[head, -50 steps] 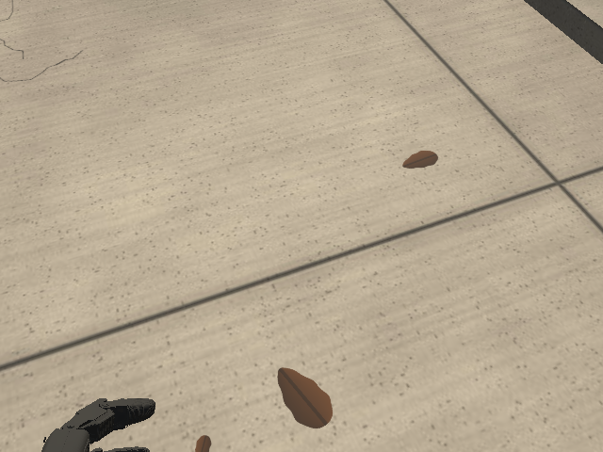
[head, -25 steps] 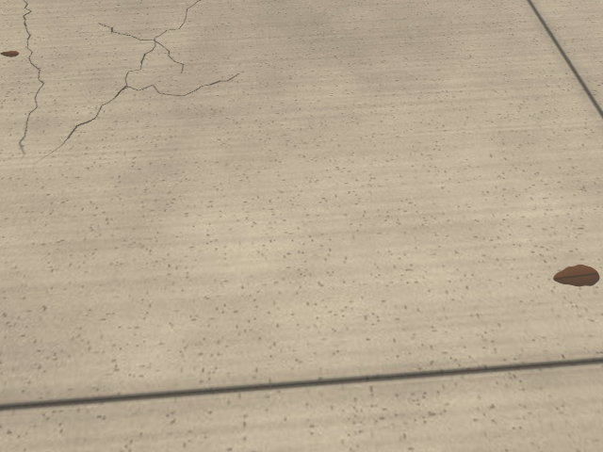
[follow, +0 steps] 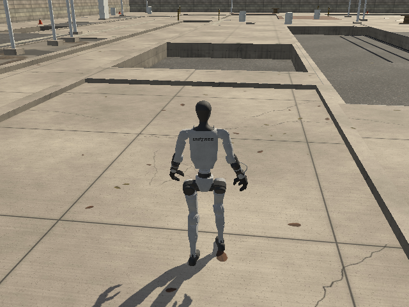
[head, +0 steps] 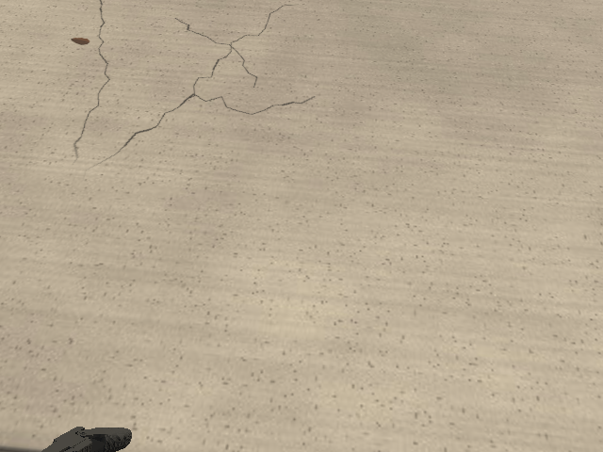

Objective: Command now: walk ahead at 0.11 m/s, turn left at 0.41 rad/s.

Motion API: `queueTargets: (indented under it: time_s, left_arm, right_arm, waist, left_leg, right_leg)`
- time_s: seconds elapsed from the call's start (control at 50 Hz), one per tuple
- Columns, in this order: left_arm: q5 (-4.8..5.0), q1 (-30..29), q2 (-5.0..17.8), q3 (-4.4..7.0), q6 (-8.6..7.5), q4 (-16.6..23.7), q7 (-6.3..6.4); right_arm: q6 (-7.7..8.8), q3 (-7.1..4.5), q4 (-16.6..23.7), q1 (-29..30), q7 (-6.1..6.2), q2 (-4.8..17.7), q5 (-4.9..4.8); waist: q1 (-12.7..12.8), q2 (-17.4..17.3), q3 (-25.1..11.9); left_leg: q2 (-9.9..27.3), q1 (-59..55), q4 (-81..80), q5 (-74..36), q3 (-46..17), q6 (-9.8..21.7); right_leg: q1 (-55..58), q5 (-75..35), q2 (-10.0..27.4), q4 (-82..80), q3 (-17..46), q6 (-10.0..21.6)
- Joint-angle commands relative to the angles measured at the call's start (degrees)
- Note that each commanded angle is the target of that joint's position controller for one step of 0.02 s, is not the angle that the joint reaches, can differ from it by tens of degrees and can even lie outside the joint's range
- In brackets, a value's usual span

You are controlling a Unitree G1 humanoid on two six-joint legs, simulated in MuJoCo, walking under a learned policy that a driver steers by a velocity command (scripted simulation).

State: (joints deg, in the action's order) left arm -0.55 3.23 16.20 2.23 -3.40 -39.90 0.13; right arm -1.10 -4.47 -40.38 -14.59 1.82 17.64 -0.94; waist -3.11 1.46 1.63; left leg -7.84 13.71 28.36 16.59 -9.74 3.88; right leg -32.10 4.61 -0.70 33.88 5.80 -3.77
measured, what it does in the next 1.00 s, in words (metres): walks ahead: right foot, then left foot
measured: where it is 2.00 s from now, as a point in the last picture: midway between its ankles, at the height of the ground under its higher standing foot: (282, 280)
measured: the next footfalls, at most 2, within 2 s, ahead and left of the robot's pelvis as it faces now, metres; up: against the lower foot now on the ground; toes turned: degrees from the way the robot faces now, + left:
right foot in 0.04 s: +0.17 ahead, -0.12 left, +0.00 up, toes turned +5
left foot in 0.36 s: +0.07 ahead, +0.12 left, +0.00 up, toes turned +2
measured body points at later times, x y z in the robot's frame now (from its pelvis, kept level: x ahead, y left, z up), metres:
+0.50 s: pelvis +0.09 -0.01 +0.01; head +0.09 +0.01 +0.45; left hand +0.22 +0.27 -0.10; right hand +0.16 -0.28 -0.11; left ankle +0.03 +0.11 -0.74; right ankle +0.13 -0.13 -0.69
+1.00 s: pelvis +0.29 -0.05 +0.01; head +0.31 -0.06 +0.46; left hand +0.32 +0.23 -0.11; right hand +0.47 -0.31 -0.09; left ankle +0.39 +0.13 -0.67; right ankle +0.26 -0.14 -0.74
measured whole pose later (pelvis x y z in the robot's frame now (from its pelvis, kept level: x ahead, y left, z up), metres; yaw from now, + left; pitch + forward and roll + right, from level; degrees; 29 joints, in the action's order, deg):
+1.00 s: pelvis +0.29 -0.05 +0.01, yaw +4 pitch +1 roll -1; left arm 0.1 19.9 14.8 2.4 -4.4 -47.5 -1.3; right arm 4.0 -3.5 -42.2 -11.2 0.1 17.2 -0.3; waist 2.8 -2.4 0.1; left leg 6.9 37.5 52.4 7.0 -1.8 -0.6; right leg -4.9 11.3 -3.6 14.8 -1.8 3.7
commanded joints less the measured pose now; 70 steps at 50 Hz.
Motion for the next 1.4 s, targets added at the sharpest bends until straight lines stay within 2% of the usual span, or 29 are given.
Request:
queueTargets:
  time_s: [0.02, 0.04, 0.06, 0.08, 0.12, 0.2, 0.26, 0.36, 0.38, 0.4, 0.42, 0.46, 0.52, 0.62, 0.7, 0.72, 0.74, 0.76, 0.8, 0.86, 1.02, 1.14, 1.2, 1.24, 1.26, 1.28, 1.3, 1.34, 1.4]
  left_arm:
    - [-0.28, 2.8, 6.5, 2.36, -1.44, 2.9, -0.29]
    - [-1.08, 4.0, 7.7, 2.64, -1.93, 3.0, -0.05]
    - [-2.25, 5.2, 10.7, 2.97, -1.92, 3.8, 0.48]
    - [-2.97, 7.6, 10.0, 2.98, -0.93, 2.4, 0.54]
    - [-0.36, 6.1, 5.2, 1.74, 0.00, 3.1, 0.28]
    - [-0.75, 0.0, 5.4, 1.28, 1.83, 3.0, 0.13]
    - [-0.46, 2.3, 5.0, 1.37, 2.49, 1.6, 0.20]
    - [0.99, 4.1, 7.1, 1.76, 3.03, 0.7, 0.48]
    - [0.90, 2.0, 4.8, 1.13, 2.59, 1.6, 0.38]
    - [1.29, -0.8, 2.4, 0.74, 1.54, 3.5, 0.37]
    - [1.93, -3.4, 4.8, 1.37, 0.29, 4.5, 0.26]
    - [2.35, -0.8, 6.6, 2.62, -0.98, 3.2, -0.21]
    - [1.33, -1.6, 3.6, 1.86, -2.01, 2.6, -1.55]
    - [1.99, -4.8, 2.6, 0.85, -1.74, 3.6, -3.20]
    - [1.92, 3.2, 6.4, 2.16, -1.45, 1.3, -2.54]
    - [1.89, 9.9, 8.5, 3.19, -1.39, -0.6, -1.90]
    - [0.97, 18.2, 12.9, 4.27, -1.39, -1.7, -1.22]
    - [0.65, 22.9, 17.0, 5.12, -1.15, -2.9, -1.71]
    - [1.24, 16.7, 10.1, 2.87, -1.43, -2.2, -1.80]
    - [-0.10, 10.5, 6.5, 1.82, -1.54, -1.2, -1.88]
    - [1.05, 13.8, 8.4, 2.49, -1.85, -4.2, -0.66]
    - [2.05, 19.2, 10.0, 3.04, -0.61, -7.4, -0.16]
    - [1.94, 18.6, 11.4, 3.53, 0.27, -7.9, 0.16]
    - [0.99, 18.1, 9.1, 2.37, 0.81, -7.1, 0.46]
    - [0.65, 25.2, 2.5, 0.25, -0.19, -5.5, 0.01]
    - [1.14, 24.1, 3.6, 0.23, -1.49, -6.5, -0.32]
    - [2.75, 18.6, 8.7, 1.66, -2.28, -4.9, -0.73]
    - [2.15, 12.2, 8.1, 1.63, -2.58, -3.2, -0.57]
    - [1.41, 15.8, 5.5, 1.64, -0.62, -4.8, -0.33]
  right_arm:
    - [0.44, -1.37, 4.1, 2.6, 0.48, 6.5, 0.12]
    - [0.80, -0.78, 4.5, 1.9, 0.36, 4.7, 0.54]
    - [1.45, 0.10, 4.9, -1.6, 0.23, 2.0, 1.83]
    - [1.49, 0.39, 4.4, -7.8, 0.18, 2.3, 0.91]
    - [-0.06, -1.33, 2.9, -3.9, 0.28, 9.0, 0.54]
    - [-2.26, -0.43, 2.6, -1.1, 0.45, 4.2, 0.54]
    - [-1.38, 0.81, 1.8, -0.5, 0.01, 1.0, 0.88]
    - [-0.06, 0.29, 0.0, -3.2, -0.77, 3.3, 1.67]
    - [0.58, 0.07, -0.3, -5.8, -0.51, 5.0, 1.96]
    - [0.99, -1.28, -2.1, -9.2, -0.62, 9.3, 1.90]
    - [1.87, -1.86, -1.6, -8.1, -0.85, 11.3, 1.83]
    - [4.04, -0.73, -1.5, -6.1, -0.32, 7.4, 1.86]
    - [4.71, -0.32, -2.2, -7.0, -0.48, 5.5, 0.26]
    - [4.11, -1.18, -2.9, -9.1, -1.27, 8.1, 0.00]
    - [4.07, -1.24, -3.3, -8.0, -1.40, 8.7, -0.45]
    - [4.24, -0.64, -3.3, -7.7, -1.36, 7.0, -0.10]
    - [4.61, 0.66, -1.5, -7.7, -1.31, 3.2, 0.77]
    - [5.81, 1.51, 0.3, -10.2, -0.84, 0.3, 0.18]
    - [6.77, -0.45, 0.2, -4.7, -1.41, 7.3, -1.60]
    - [6.44, -0.35, -0.5, -3.1, -1.55, 4.8, -0.07]
    - [6.12, 1.24, 2.7, 8.1, -2.29, 0.7, 0.61]
    - [6.78, 1.37, 6.0, 16.6, -4.21, 1.8, -0.13]
    - [6.81, 0.37, 5.4, 12.2, -4.42, 4.2, 0.08]
    - [6.51, -1.98, 1.0, -4.8, -3.41, 9.0, 0.44]
    - [6.31, -3.34, 0.1, -10.9, -3.14, 15.3, 1.64]
    - [6.16, -2.26, -0.5, -12.5, -3.31, 11.1, 0.76]
    - [6.18, -1.10, -0.2, -8.5, -3.27, 8.3, 0.46]
    - [6.08, -0.16, 0.5, -0.9, -3.32, 5.6, 0.89]
    - [7.18, 0.22, 0.3, 2.5, -3.64, 3.9, 1.31]
  waist:
    - [3.8, -8.9, -7.7]
    - [4.1, -7.1, -9.0]
    - [2.2, 1.7, -13.0]
    - [0.7, 14.8, -16.9]
    - [2.9, 5.8, -13.0]
    - [0.9, 5.7, -6.1]
    - [2.7, 8.2, -8.8]
    - [0.9, 7.3, -4.9]
    - [-0.2, 2.3, -3.7]
    - [-0.9, -10.4, -1.2]
    - [-2.4, -15.6, 4.2]
    - [-0.2, -12.5, 5.6]
    - [-0.8, -8.7, 2.9]
    - [-2.0, -10.6, 2.2]
    - [3.5, -9.2, 0.4]
    - [6.8, -7.2, -3.2]
    - [9.9, 1.9, -11.0]
    - [9.5, 17.8, -16.4]
    - [8.0, 8.3, -5.2]
    - [4.1, 4.1, -0.9]
    - [5.5, 1.8, 2.1]
    - [7.2, 1.4, 3.6]
    - [3.8, 3.1, -0.2]
    - [-4.3, 1.1, -12.4]
    - [-2.4, -11.9, -22.1]
    - [-3.4, -15.8, -26.0]
    - [-3.3, -11.6, -16.3]
    - [0.0, -4.7, -5.4]
    - [4.2, -6.8, -3.5]
  left_leg:
    - [13.2, -4.0, 2.5, -26.2, -12.0, 4.6]
    - [10.2, -2.2, 7.0, -21.8, -10.7, 2.5]
    - [5.0, 4.5, 17.4, -4.5, -5.5, -0.3]
    - [0.0, 14.3, 28.1, 23.6, -1.4, -4.0]
    - [4.5, 17.7, 38.5, 20.7, -0.9, -7.4]
    - [7.0, 10.6, 29.3, 12.4, 4.0, -8.8]
    - [7.7, 3.5, 14.8, 9.3, 7.2, -8.3]
    - [7.1, -8.1, 0.0, 4.5, 10.2, -1.9]
    - [13.0, -10.4, -4.4, 10.3, 2.7, 1.5]
    - [19.5, -7.3, -12.4, 26.0, -9.9, 6.7]
    - [26.6, -5.7, -21.0, 29.3, -22.2, 10.8]
    - [26.2, -10.4, -20.0, 18.4, -20.2, 10.2]
    - [22.2, -15.9, -18.7, 1.9, -10.0, 7.1]
    - [19.6, -7.1, -18.2, -3.4, -2.0, 6.5]
    - [20.2, -3.2, -11.9, -9.9, -1.1, 4.2]
    - [17.7, -0.5, -2.9, -15.9, 2.2, 2.4]
    - [12.7, 10.3, 16.1, -10.5, 7.4, -1.2]
    - [5.9, 24.7, 33.4, 14.3, 7.5, -3.7]
    - [11.5, 32.7, 42.3, 9.5, 4.1, -2.4]
    - [15.7, 27.1, 37.0, -1.0, 5.3, -2.3]
    - [14.5, 24.7, 13.0, -18.6, 8.2, -5.0]
    - [12.1, 22.7, 2.5, -19.8, 8.3, -2.6]
    - [9.3, 14.4, 0.7, -13.2, 10.5, -0.1]
    - [11.3, -12.0, 1.7, -14.0, 8.7, 4.0]
    - [26.9, -35.9, 0.3, -4.5, -17.4, 13.1]
    - [30.4, -38.3, -9.5, 3.1, -33.7, 15.1]
    - [28.5, -31.5, -11.0, 6.7, -26.6, 11.9]
    - [24.0, -14.5, -14.1, -1.6, -13.4, 9.6]
    - [20.4, -3.8, -19.1, -9.5, -5.5, 9.6]
  right_leg:
    - [10.9, -4.7, -0.4, -8.3, -1.5, 2.5]
    - [17.4, -15.4, 3.5, -11.0, 0.6, 4.7]
    - [28.3, -37.9, 13.8, -8.3, 9.6, 9.9]
    - [36.4, -43.7, 24.1, -9.2, 24.2, 21.0]
    - [31.3, -21.3, 21.2, -11.2, 23.4, 20.2]
    - [16.6, -4.9, 11.7, -16.0, 9.6, 14.8]
    - [17.6, 1.7, 9.7, -16.3, 6.4, 14.9]
    - [7.2, 33.5, 8.7, -18.3, 8.1, 10.3]
    - [1.9, 31.4, 6.4, -11.3, 5.0, 7.9]
    - [-3.0, 24.7, -1.5, 1.4, -6.3, 4.3]
    - [-8.4, 21.6, -1.5, 10.1, -6.7, 4.1]
    - [-14.5, 19.1, 2.1, 18.3, -2.9, 5.2]
    - [-13.5, 11.2, 3.8, 13.3, -4.3, 5.1]
    - [3.6, 5.4, 1.0, 0.5, -8.5, 3.9]
    - [18.4, 4.1, -0.1, -5.1, -9.0, 6.7]
    - [27.6, 4.3, 1.0, -6.0, -7.5, 8.2]
    - [42.3, 8.4, 12.1, -7.8, 7.1, 12.6]
    - [50.7, 22.0, 22.2, -17.4, 32.1, 19.9]
    - [40.9, 26.2, 20.4, -20.4, 26.7, 17.8]
    - [28.9, 10.6, 14.3, -23.4, 13.8, 16.4]
    - [24.5, -5.6, 11.0, -27.4, 0.5, 16.1]
    - [32.1, -7.2, 14.7, -24.4, 0.1, 14.7]
    - [36.2, -23.5, 15.0, -16.5, -0.7, 12.9]
    - [26.8, -26.1, 9.8, 6.2, -4.7, 9.6]
    - [3.2, -1.1, 1.0, 30.1, -7.2, 5.3]
    - [-5.6, 27.8, -2.5, 38.7, 0.6, 5.2]
    - [-11.0, 25.5, 1.2, 42.2, 1.6, 5.9]
    - [-9.3, 16.1, 6.3, 36.3, -1.6, 6.1]
    - [-1.4, 10.5, 8.9, 31.1, -1.6, 4.9]
Over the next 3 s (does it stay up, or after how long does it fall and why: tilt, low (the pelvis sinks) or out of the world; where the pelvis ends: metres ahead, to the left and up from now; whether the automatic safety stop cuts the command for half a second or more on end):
stays up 0.99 -0.07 0.00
